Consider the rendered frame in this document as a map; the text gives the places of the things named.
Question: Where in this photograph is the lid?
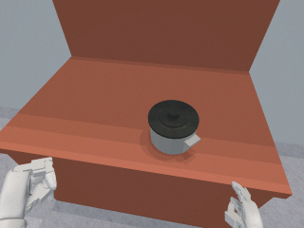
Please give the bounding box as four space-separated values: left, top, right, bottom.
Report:
147 100 200 140

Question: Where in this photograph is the right robot hand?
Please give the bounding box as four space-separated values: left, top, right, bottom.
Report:
224 181 263 228

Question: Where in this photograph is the knob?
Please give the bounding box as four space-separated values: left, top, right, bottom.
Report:
167 107 181 119

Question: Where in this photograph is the left robot hand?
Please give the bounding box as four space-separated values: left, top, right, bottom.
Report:
0 157 57 219

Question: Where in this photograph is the pot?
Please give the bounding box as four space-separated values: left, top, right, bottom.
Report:
150 108 200 155

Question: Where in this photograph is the table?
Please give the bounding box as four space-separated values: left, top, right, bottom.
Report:
0 0 293 228

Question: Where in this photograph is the robot left forearm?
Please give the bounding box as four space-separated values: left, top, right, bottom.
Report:
0 217 28 228

